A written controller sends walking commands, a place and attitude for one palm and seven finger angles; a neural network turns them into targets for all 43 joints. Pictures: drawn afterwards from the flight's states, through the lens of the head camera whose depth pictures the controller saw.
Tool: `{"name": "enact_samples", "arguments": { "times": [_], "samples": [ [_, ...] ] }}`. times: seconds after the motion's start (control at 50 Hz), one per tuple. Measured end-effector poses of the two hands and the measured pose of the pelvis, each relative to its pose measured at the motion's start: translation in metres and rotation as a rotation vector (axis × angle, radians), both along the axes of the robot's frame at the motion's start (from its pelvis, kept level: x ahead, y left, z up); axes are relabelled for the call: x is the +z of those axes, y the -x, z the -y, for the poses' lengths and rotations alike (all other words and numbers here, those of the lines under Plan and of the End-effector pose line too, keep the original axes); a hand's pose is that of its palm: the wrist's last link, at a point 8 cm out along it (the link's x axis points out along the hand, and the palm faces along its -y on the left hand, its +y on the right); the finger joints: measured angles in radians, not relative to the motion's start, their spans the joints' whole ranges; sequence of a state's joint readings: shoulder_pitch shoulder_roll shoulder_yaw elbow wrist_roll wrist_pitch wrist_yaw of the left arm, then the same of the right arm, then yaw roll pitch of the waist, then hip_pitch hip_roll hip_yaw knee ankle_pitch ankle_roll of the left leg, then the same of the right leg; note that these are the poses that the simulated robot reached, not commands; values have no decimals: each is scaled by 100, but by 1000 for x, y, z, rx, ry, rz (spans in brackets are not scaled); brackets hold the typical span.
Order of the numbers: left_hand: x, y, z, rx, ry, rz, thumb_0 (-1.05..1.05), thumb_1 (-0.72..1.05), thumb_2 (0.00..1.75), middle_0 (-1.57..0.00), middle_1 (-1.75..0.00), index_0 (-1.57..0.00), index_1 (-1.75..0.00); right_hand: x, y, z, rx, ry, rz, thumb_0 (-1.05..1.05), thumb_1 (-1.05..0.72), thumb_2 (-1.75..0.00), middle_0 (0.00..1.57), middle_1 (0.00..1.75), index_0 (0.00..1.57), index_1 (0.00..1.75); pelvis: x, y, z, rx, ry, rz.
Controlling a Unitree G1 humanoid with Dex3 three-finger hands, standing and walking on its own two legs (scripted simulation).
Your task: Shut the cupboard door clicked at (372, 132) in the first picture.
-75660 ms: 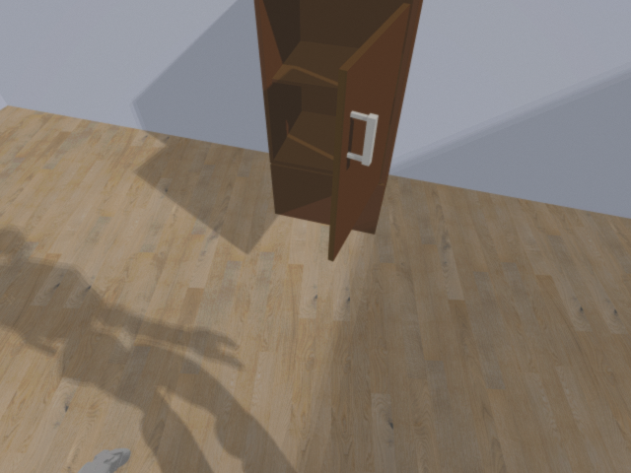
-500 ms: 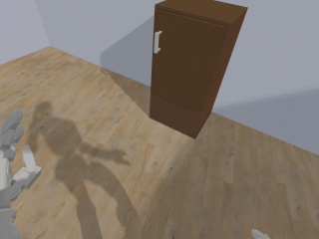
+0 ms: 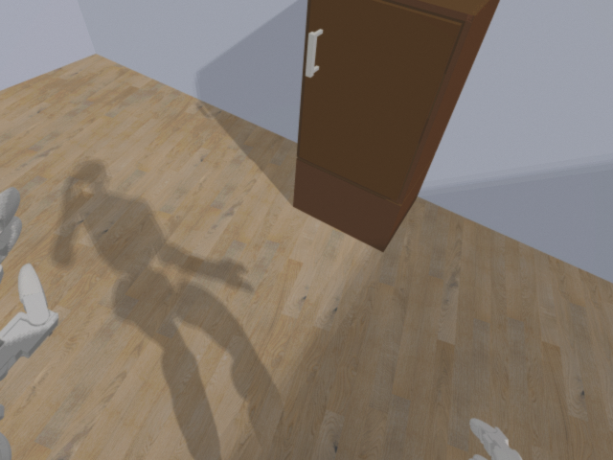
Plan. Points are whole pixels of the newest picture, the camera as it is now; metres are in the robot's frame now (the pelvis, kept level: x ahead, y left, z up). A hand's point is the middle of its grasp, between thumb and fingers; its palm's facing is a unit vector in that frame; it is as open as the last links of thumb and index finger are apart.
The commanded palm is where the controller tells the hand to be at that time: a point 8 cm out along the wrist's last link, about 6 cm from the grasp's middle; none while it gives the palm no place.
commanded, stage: stop stepping back and stand still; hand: left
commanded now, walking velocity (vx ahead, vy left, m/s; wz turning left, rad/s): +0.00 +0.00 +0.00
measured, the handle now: (314, 53) +1.18 +0.05 -0.01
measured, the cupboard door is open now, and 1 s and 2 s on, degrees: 0 0 0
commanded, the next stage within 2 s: let the arm hang, fingers relaxed in 0.36 s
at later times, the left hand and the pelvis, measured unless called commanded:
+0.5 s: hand (76, 291) +0.23 +0.25 +0.15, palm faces +0.34 -0.80 -0.50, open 7.4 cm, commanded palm none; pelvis +0.02 +0.00 +0.01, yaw +0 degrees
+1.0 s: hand out of the picture -0.03 +0.19 -0.15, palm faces +0.01 -0.97 -0.23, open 7.2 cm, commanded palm none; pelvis -0.01 +0.00 +0.02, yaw +0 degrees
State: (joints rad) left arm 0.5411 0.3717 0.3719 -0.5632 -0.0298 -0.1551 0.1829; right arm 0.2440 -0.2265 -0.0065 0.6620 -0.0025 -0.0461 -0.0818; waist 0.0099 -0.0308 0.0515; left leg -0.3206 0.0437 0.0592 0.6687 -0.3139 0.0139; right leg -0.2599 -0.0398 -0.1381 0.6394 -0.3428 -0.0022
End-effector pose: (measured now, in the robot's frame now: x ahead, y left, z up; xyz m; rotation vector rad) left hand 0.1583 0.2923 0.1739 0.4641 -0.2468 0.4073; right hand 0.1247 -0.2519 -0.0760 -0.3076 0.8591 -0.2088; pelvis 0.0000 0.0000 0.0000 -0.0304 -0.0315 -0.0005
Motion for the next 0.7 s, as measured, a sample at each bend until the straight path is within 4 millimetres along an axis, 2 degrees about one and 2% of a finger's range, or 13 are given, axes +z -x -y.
{"name": "enact_samples", "arguments": {
  "times": [0.1,0.16,0.2,0.26,0.34,0.38,0.46,0.48,0.52,0.58,0.64,0.7],
  "samples": [
    [42,-24,-10,-25,-132,140,2,89,90,-21,-30,-21,-31,19,-26,-8,-3,-6,77,2,-90,-90,20,30,20,30,9,-14,-2,-10,-11,-16],
    [54,-37,-13,-21,-190,124,2,89,90,-21,-30,-21,-30,21,-42,-18,5,-67,122,2,-90,-90,20,30,20,30,12,-22,-2,-15,-7,-35],
    [48,-44,-12,-24,-193,64,1,89,90,-21,-30,-21,-30,18,-50,-23,2,-110,135,2,-90,-90,20,30,20,30,13,-27,-2,-22,-4,-44],
    [29,-50,-8,-29,-149,-61,1,89,90,-20,-30,-20,-30,12,-55,-28,-10,-152,129,1,-90,-90,21,30,20,30,14,-31,-1,-29,-5,-58],
    [4,-46,1,-36,-82,-175,2,89,90,-21,-30,-21,-30,6,-53,-27,-15,-160,93,1,-90,-90,21,30,20,30,14,-33,1,-29,-14,-59],
    [2,-41,5,-39,-66,-176,2,89,90,-21,-30,-21,-30,5,-50,-25,-11,-146,75,1,-90,-90,21,30,20,30,13,-32,3,-24,-18,-54],
    [17,-32,8,-33,-79,-95,2,89,90,-21,-30,-21,-31,7,-44,-19,-3,-118,63,2,-90,-90,21,30,20,30,13,-28,6,-19,-19,-43],
    [15,-32,7,-39,-92,-92,2,89,90,-21,-30,-21,-31,6,-44,-17,17,-123,69,2,-90,-90,21,30,20,30,13,-26,6,-12,-16,-45],
    [-18,-39,2,-43,-58,-220,1,89,90,-21,-30,-21,-30,-3,-43,-10,68,-131,55,2,-90,-90,21,30,20,30,10,-21,2,-5,-15,-47],
    [-100,-39,0,-20,77,-569,1,90,90,-20,-30,-20,-30,-17,-37,1,70,-133,24,1,-90,-90,21,30,20,30,8,-13,-5,-8,-18,-47],
    [-181,-12,17,-22,200,-906,1,90,90,-20,-30,-20,-30,-25,-18,9,41,-126,-22,1,-90,-90,21,30,20,30,7,-6,-7,-10,-29,-40],
    [-243,30,44,-37,326,-1152,1,91,90,-20,-30,-20,-30,-28,14,12,20,-106,-118,1,-90,-90,20,30,20,30,8,-1,-4,-9,-39,-28]
  ]
}}
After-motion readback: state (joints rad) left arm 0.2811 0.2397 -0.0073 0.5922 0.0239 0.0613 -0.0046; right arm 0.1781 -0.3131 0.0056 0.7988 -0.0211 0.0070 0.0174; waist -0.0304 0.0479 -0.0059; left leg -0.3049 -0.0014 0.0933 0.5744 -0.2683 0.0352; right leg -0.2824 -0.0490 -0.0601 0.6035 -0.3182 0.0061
